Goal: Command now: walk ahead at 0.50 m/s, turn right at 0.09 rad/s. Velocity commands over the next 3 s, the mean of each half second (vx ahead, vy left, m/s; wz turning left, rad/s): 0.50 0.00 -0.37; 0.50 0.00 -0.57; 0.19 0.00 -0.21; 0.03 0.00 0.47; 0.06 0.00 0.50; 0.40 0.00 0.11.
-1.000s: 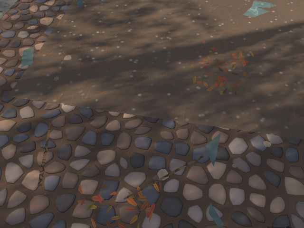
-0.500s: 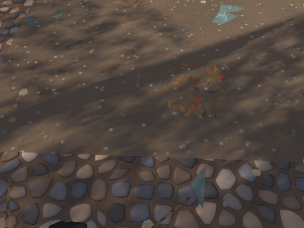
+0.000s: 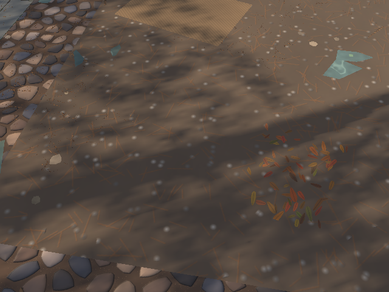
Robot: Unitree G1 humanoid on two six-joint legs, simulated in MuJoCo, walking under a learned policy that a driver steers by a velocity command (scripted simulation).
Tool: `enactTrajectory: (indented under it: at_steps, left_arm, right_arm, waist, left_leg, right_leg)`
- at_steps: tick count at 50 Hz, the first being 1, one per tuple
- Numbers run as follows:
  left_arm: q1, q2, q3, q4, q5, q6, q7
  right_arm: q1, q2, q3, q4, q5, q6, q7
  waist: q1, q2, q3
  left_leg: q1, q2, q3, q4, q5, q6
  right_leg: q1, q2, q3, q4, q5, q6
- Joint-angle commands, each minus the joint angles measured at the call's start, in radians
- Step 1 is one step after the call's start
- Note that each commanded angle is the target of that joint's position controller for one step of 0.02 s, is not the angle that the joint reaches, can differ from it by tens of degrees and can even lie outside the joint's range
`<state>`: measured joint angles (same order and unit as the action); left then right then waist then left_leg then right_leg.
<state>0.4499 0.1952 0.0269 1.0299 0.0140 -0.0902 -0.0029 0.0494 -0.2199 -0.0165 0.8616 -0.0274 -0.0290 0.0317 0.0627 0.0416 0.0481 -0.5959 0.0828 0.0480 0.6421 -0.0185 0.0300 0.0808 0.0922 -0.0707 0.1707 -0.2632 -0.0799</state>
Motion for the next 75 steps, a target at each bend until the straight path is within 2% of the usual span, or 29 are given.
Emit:
enactTrajectory:
  at_steps: [1, 3, 5, 6, 7, 8, 9, 12, 26, 29, 32, 33, 34, 35, 37, 38, 40, 44, 49, 54, 57, 58, 59, 60, 61, 63, 64, 69, 75]
  left_arm:
    - [0.068, 0.152, 0.028, -0.004, 0.008, -0.001, 0.014]
    - [0.023, 0.173, 0.033, -0.010, 0.011, 0.002, 0.020]
    - [-0.013, 0.169, 0.030, -0.021, 0.000, 0.003, 0.013]
    - [0.017, 0.096, 0.011, -0.064, -0.027, 0.000, 0.007]
    - [0.120, 0.060, 0.011, -0.054, -0.040, 0.009, 0.011]
    - [0.029, 0.155, 0.038, -0.048, -0.014, 0.022, 0.018]
    - [-0.031, 0.137, 0.040, -0.064, -0.011, 0.020, 0.010]
    - [-0.049, 0.082, 0.040, -0.066, 0.013, 0.050, -0.012]
    - [-0.466, 0.051, 0.016, -0.247, 0.020, 0.074, -0.060]
    - [-0.428, 0.075, 0.027, -0.248, 0.024, 0.075, -0.054]
    - [-0.146, 0.136, 0.065, -0.168, 0.031, 0.062, -0.034]
    - [-0.025, 0.230, 0.097, -0.143, 0.042, 0.057, -0.019]
    - [-0.083, 0.323, 0.119, -0.173, 0.020, 0.070, -0.014]
    - [-0.068, 0.308, 0.114, -0.175, 0.003, 0.083, -0.009]
    - [-0.162, 0.211, 0.090, -0.167, -0.004, 0.073, 0.002]
    - [-0.194, 0.186, 0.081, -0.170, -0.010, 0.063, 0.007]
    - [-0.207, 0.167, 0.071, -0.177, -0.017, 0.040, 0.007]
    - [-0.122, 0.210, 0.078, -0.164, -0.017, 0.024, 0.002]
    - [-0.013, 0.212, 0.077, -0.156, -0.014, 0.030, 0.003]
    - [0.043, 0.216, 0.074, -0.150, -0.002, 0.049, 0.021]
    - [-0.042, 0.239, 0.080, -0.184, 0.003, 0.049, 0.030]
    - [-0.084, 0.251, 0.083, -0.197, -0.008, 0.040, 0.024]
    - [-0.099, 0.211, 0.071, -0.229, -0.027, 0.027, 0.018]
    - [0.082, 0.094, 0.052, -0.234, -0.066, 0.031, 0.029]
    - [0.143, 0.193, 0.064, -0.201, -0.026, 0.044, 0.039]
    - [0.019, 0.179, 0.059, -0.180, 0.008, 0.061, 0.028]
    - [-0.019, 0.153, 0.050, -0.183, 0.009, 0.071, 0.019]
    - [-0.053, 0.119, 0.026, -0.185, 0.014, 0.121, 0.016]
    - [-0.175, 0.140, 0.017, -0.229, 0.002, 0.131, 0.032]
  right_arm:
    - [-0.114, -0.075, -0.015, -0.094, 0.001, -0.023, -0.005]
    - [-0.022, -0.095, -0.025, -0.073, 0.002, -0.036, -0.013]
    - [0.277, -0.151, -0.053, 0.020, -0.015, -0.059, -0.033]
    - [0.425, -0.252, -0.079, 0.032, -0.045, -0.066, -0.049]
    - [0.413, -0.291, -0.091, 0.034, -0.032, -0.051, -0.039]
    - [0.318, -0.203, -0.074, 0.018, -0.007, -0.042, -0.034]
    - [0.226, -0.138, -0.057, 0.003, 0.001, -0.046, -0.031]
    - [0.191, -0.070, -0.039, 0.022, 0.006, -0.065, -0.039]
    - [0.398, -0.117, -0.049, 0.112, 0.008, -0.078, -0.060]
    - [0.392, -0.146, -0.057, 0.115, 0.003, -0.060, -0.070]
    - [0.368, -0.184, -0.069, 0.098, 0.005, -0.032, -0.065]
    - [0.367, -0.151, -0.062, 0.065, 0.006, -0.032, -0.060]
    - [0.353, -0.077, -0.054, -0.018, 0.020, -0.043, -0.037]
    - [0.222, -0.148, -0.062, -0.048, 0.009, -0.058, -0.032]
    - [0.220, -0.122, -0.055, -0.043, 0.023, -0.077, -0.032]
    - [0.224, -0.119, -0.056, -0.042, 0.005, -0.064, -0.034]
    - [0.257, -0.104, -0.054, -0.037, -0.022, -0.025, -0.029]
    - [0.142, -0.095, -0.050, -0.088, -0.021, 0.003, -0.019]
    - [-0.039, -0.105, -0.044, -0.156, -0.014, 0.003, -0.014]
    - [-0.127, -0.100, -0.025, -0.203, 0.003, -0.017, -0.019]
    - [0.039, -0.158, -0.038, -0.163, 0.005, -0.034, -0.038]
    - [0.153, -0.180, -0.046, -0.136, 0.003, -0.047, -0.049]
    - [0.299, -0.226, -0.055, -0.110, -0.013, -0.064, -0.059]
    - [0.301, -0.294, -0.064, -0.128, -0.026, -0.058, -0.056]
    - [0.301, -0.255, -0.067, -0.132, 0.011, -0.039, -0.046]
    - [0.162, -0.086, -0.019, -0.136, 0.024, -0.035, -0.039]
    - [0.142, -0.058, -0.005, -0.123, 0.019, -0.037, -0.040]
    - [0.139, -0.163, -0.029, -0.073, 0.005, -0.020, -0.028]
    - [0.137, -0.201, -0.071, -0.090, 0.006, 0.055, -0.021]
  waist:
    - [-0.009, -0.104, 0.063]
    - [-0.064, -0.113, 0.023]
    - [-0.186, -0.065, -0.145]
    - [-0.208, 0.073, -0.298]
    - [-0.156, 0.212, -0.382]
    - [-0.133, 0.036, -0.235]
    - [-0.105, 0.009, -0.106]
    - [-0.049, 0.042, -0.014]
    - [-0.097, 0.025, 0.064]
    - [-0.063, 0.051, 0.023]
    - [0.059, 0.029, -0.137]
    - [0.104, -0.077, -0.231]
    - [0.026, -0.306, -0.286]
    - [0.062, -0.105, -0.235]
    - [-0.027, 0.004, -0.047]
    - [-0.062, 0.011, -0.029]
    - [-0.094, -0.015, -0.048]
    - [-0.069, -0.053, -0.021]
    - [0.002, -0.091, -0.006]
    - [0.030, -0.120, -0.015]
    - [-0.055, -0.150, -0.073]
    - [-0.121, -0.134, -0.115]
    - [-0.174, -0.065, -0.230]
    - [-0.083, 0.197, -0.394]
    - [-0.076, 0.138, -0.483]
    - [-0.057, 0.005, -0.230]
    - [-0.049, 0.022, -0.177]
    - [-0.011, 0.111, -0.143]
    - [-0.040, 0.126, -0.081]
  left_leg:
    - [-0.019, -0.031, 0.011, -0.058, -0.055, 0.026]
    - [0.123, -0.073, 0.016, -0.112, -0.139, 0.052]
    - [0.538, -0.058, -0.014, -0.198, -0.098, 0.098]
    - [0.834, 0.222, -0.335, -0.224, -0.221, 0.160]
    - [0.941, 0.395, -0.682, -0.340, -0.236, 0.245]
    - [0.801, 0.331, -0.587, -0.366, -0.335, 0.204]
    - [0.648, 0.290, -0.438, -0.410, -0.309, 0.173]
    - [0.459, 0.190, -0.181, -0.479, -0.127, 0.102]
    - [0.632, 0.182, 0.168, -0.463, 0.301, 0.088]
    - [0.711, 0.198, 0.215, -0.314, 0.657, 0.080]
    - [0.628, 0.189, 0.238, 0.158, 0.676, 0.060]
    - [0.402, 0.151, 0.236, 0.468, 0.280, 0.027]
    - [-0.047, -0.103, 0.133, 0.834, -0.525, -0.040]
    - [-0.162, -0.060, -0.055, 0.837, -0.458, -0.029]
    - [-0.112, 0.022, -0.069, 0.664, -0.310, -0.021]
    - [-0.050, 0.043, -0.078, 0.594, -0.303, -0.030]
    - [0.035, 0.046, -0.075, 0.525, -0.295, -0.055]
    - [-0.033, 0.040, -0.046, 0.378, -0.184, -0.090]
    - [-0.129, 0.009, -0.053, 0.181, -0.038, -0.092]
    - [-0.035, -0.089, -0.029, 0.011, -0.028, -0.059]
    - [0.238, -0.141, -0.052, -0.133, -0.059, -0.010]
    - [0.395, -0.120, -0.061, -0.225, 0.057, 0.012]
    - [0.639, 0.045, -0.162, -0.211, 0.330, 0.051]
    - [0.911, 0.405, -0.497, -0.104, 0.974, 0.219]
    - [0.846, 0.409, -0.632, -0.140, 0.945, 0.292]
    - [0.598, 0.252, -0.403, -0.227, 0.671, 0.237]
    - [0.530, 0.196, -0.336, -0.264, 0.600, 0.203]
    - [0.350, 0.083, -0.252, -0.320, 0.473, 0.182]
    - [0.202, 0.067, -0.415, -0.432, -0.346, 0.158]
  right_leg:
    - [0.022, -0.313, 0.149, 0.030, 0.577, -0.118]
    - [0.025, -0.311, 0.151, 0.143, 0.776, -0.097]
    - [-0.123, -0.238, 0.110, 0.480, 0.730, -0.064]
    - [-0.390, -0.144, 0.059, 0.805, 0.329, -0.031]
    - [-0.627, -0.015, 0.067, 1.040, -0.287, -0.018]
    - [-0.680, -0.092, 0.139, 1.088, -0.200, -0.031]
    - [-0.677, -0.128, 0.139, 1.055, -0.106, -0.030]
    - [-0.598, -0.181, 0.120, 0.987, -0.013, -0.008]
    - [-0.704, -0.154, -0.052, 0.513, 0.232, -0.017]
    - [-0.604, -0.084, -0.098, 0.473, 0.096, -0.072]
    - [-0.253, 0.008, -0.086, 0.349, 0.027, -0.152]
    - [-0.016, -0.173, 0.168, 0.297, -0.077, -0.210]
    - [0.229, -0.426, 0.752, 0.155, -0.070, -0.370]
    - [0.189, -0.423, 0.728, 0.092, 0.010, -0.350]
    - [-0.056, -0.361, 0.497, 0.073, 0.236, -0.274]
    - [-0.134, -0.307, 0.421, 0.068, 0.320, -0.242]
    - [-0.201, -0.250, 0.350, 0.058, 0.417, -0.225]
    - [-0.226, -0.203, 0.325, 0.031, 0.424, -0.200]
    - [-0.117, -0.194, 0.366, 0.050, 0.434, -0.158]
    - [-0.061, -0.168, 0.352, 0.213, 0.816, -0.103]
    - [-0.110, -0.138, 0.389, 0.365, 0.906, -0.032]
    - [-0.154, -0.104, 0.385, 0.500, 0.873, -0.008]
    - [-0.269, -0.064, 0.349, 0.714, 0.607, 0.016]
    - [-0.507, 0.110, 0.216, 1.063, -0.385, 0.049]
    - [-0.529, 0.080, 0.227, 1.173, -0.368, 0.039]
    - [-0.551, 0.018, 0.240, 1.106, -0.241, 0.062]
    - [-0.536, -0.010, 0.243, 1.032, -0.221, 0.072]
    - [-0.371, -0.024, 0.096, 0.716, -0.197, 0.103]
    - [-0.313, -0.019, 0.078, 0.528, -0.148, 0.072]
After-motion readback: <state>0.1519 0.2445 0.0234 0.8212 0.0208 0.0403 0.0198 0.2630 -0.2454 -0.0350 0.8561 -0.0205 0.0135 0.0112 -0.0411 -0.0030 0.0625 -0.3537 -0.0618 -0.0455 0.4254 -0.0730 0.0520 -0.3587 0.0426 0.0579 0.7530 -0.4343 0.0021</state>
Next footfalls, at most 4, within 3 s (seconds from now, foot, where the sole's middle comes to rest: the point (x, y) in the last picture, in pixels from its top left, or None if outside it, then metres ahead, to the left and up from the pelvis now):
0.10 left None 0.23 0.11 -0.78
0.64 right None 0.47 -0.11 -0.78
1.18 left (257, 203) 0.82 -0.15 -0.78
1.56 right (290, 248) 0.64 -0.25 -0.78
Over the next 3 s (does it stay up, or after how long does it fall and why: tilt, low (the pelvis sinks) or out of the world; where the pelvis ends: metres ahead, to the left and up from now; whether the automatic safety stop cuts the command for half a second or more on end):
stays up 0.86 -0.10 -0.02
